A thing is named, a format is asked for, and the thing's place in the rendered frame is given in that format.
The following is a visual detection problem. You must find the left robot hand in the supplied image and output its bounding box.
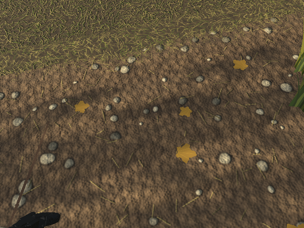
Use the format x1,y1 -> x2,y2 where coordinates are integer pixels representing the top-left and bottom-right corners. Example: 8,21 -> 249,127
9,212 -> 61,228

